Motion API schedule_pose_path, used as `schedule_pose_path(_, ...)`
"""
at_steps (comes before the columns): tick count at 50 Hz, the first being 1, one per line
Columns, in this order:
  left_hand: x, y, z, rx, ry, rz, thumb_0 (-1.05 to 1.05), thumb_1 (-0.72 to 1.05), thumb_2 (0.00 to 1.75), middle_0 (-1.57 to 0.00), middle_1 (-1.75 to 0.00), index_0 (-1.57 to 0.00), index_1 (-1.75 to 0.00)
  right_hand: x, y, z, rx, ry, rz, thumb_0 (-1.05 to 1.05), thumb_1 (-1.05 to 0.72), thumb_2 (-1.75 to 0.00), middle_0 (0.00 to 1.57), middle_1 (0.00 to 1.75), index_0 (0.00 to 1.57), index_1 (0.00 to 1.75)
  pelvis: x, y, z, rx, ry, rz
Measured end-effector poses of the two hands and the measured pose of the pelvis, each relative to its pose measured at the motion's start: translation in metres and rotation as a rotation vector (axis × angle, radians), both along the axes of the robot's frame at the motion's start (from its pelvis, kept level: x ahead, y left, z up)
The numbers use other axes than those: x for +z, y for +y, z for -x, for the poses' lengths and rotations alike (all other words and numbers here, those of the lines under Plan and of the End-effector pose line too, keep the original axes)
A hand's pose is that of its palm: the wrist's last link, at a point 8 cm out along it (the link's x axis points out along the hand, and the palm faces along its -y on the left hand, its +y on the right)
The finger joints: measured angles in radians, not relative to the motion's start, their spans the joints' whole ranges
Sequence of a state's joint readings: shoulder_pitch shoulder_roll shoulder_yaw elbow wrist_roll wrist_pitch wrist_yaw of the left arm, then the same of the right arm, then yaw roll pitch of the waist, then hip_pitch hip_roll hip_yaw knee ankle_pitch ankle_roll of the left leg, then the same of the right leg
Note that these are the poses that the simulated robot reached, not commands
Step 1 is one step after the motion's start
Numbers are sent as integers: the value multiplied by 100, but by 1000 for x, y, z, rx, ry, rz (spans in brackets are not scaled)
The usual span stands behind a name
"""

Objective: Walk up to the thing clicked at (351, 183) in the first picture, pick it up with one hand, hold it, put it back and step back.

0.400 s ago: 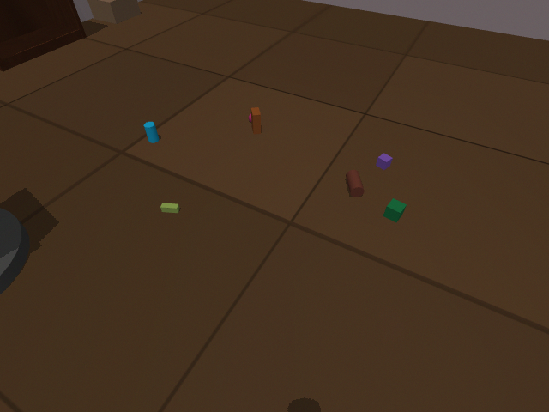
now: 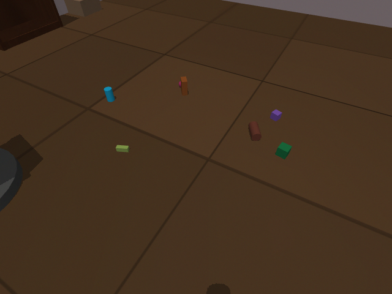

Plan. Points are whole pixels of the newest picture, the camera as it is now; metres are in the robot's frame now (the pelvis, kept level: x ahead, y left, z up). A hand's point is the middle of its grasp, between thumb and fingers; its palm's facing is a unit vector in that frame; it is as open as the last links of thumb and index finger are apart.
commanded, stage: stand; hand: left
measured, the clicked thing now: (254, 130) +1.38 -0.45 -0.75
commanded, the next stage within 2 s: walk up in 0.72 s
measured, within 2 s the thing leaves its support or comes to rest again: neither
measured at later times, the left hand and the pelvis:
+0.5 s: hand out of the picture +0.08 +0.25 -0.16, palm faces -0.01 -0.94 -0.34, open 7.4 cm; pelvis +0.00 +0.00 +0.00, yaw +0 degrees
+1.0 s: hand (91, 293) +0.18 +0.24 -0.13, palm faces -0.24 -0.87 -0.44, open 7.4 cm; pelvis +0.05 -0.03 -0.02, yaw -15 degrees
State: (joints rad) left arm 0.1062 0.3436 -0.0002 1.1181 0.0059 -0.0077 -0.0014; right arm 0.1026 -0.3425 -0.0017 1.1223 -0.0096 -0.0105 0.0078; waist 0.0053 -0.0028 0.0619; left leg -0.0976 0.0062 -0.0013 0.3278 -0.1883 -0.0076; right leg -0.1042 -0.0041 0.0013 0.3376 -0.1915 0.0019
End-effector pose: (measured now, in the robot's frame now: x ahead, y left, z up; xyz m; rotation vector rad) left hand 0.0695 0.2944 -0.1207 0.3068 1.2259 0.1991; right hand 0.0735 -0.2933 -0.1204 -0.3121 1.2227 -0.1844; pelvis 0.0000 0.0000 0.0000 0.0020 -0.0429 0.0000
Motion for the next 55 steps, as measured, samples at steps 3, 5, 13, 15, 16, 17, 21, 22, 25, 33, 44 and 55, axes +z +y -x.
schedule_pose_path(3, 0, 0, 0, 1, 3, 0, 0, 90, 90, -20, -29, -20, -30, 0, 0, -1, 1, 2, -1, 0, -90, -90, 20, 30, 21, 30, 0, 0, -1, 0, 1, 0)
schedule_pose_path(5, 0, 0, 0, 1, 5, -1, 0, 90, 90, -20, -29, -20, -30, 0, 0, -1, 1, 2, 0, 0, -90, -90, 20, 30, 21, 30, 0, -1, -1, 0, 2, 0)
schedule_pose_path(13, 1, -1, -2, 4, 2, -2, 0, 90, 90, -20, -29, -20, -30, 0, -2, -3, 2, 2, 1, 0, -90, -90, 20, 30, 21, 30, 0, -1, -3, 1, 2, -1)
schedule_pose_path(15, 1, -1, -2, 4, 0, -3, 0, 90, 90, -20, -29, -20, -30, 0, -2, -3, 3, 3, 0, 0, -90, -90, 20, 30, 21, 30, 0, -2, -3, 2, 2, -1)
schedule_pose_path(16, 1, -1, -3, 4, 0, -3, 0, 90, 90, -20, -29, -20, -30, 0, -2, -3, 3, 3, 0, 0, -90, -90, 20, 30, 21, 30, 0, -2, -4, 3, 2, -1)
schedule_pose_path(17, 1, -1, -3, 3, 0, -4, 0, 90, 90, -20, -29, -20, -30, 0, -2, -3, 3, 4, 0, 0, -90, -90, 20, 30, 21, 30, 0, -2, -4, 3, 3, -1)
schedule_pose_path(21, 1, -2, -2, 3, 2, -4, 0, 90, 90, -20, -29, -20, -30, 0, -3, -4, 3, 2, 0, 0, -90, -90, 20, 30, 21, 30, 1, -3, -4, 2, 3, 0)
schedule_pose_path(22, 1, -2, -3, 3, 2, -4, 0, 90, 90, -20, -29, -20, -30, 0, -3, -4, 3, 2, 0, 0, -90, -90, 20, 30, 21, 30, 1, -3, -4, 2, 3, 0)
schedule_pose_path(25, 2, -2, -3, 3, -1, -4, 0, 90, 90, -20, -29, -20, -30, 0, -4, -4, 3, 0, 1, 0, -90, -90, 20, 30, 21, 30, 1, -3, -5, 2, 2, 0)
schedule_pose_path(33, 2, -2, -3, 4, 0, -5, 0, 90, 90, -20, -29, -20, -30, 0, -5, -3, 3, 6, 1, 0, -90, -90, 20, 30, 21, 30, 1, -4, -5, 4, 3, -1)
schedule_pose_path(44, 14, 5, -33, -147, 96, -43, 1, 90, 90, -20, -30, -20, -30, 5, -41, 7, -142, -180, 6, 0, -90, -90, 21, 30, 21, 30, -6, -5, -19, -167, 28, -14)
schedule_pose_path(55, 30, -34, -179, -295, -146, -182, 0, 90, 90, -20, -29, -20, -30, -44, -119, 5, -294, -137, 13, 1, -90, -90, 20, 30, 21, 30, -47, -64, -86, -321, -20, -2)
